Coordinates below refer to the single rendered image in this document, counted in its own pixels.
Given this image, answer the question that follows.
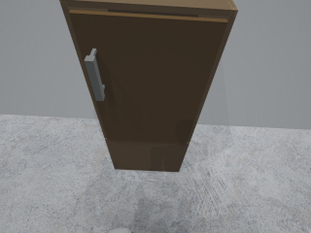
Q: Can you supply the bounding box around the cupboard door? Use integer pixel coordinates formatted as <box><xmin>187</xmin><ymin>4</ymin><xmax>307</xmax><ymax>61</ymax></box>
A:
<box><xmin>69</xmin><ymin>10</ymin><xmax>228</xmax><ymax>144</ymax></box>

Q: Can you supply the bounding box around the handle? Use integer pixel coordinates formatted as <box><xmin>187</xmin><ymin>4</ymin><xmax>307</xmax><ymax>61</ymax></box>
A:
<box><xmin>84</xmin><ymin>49</ymin><xmax>105</xmax><ymax>101</ymax></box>

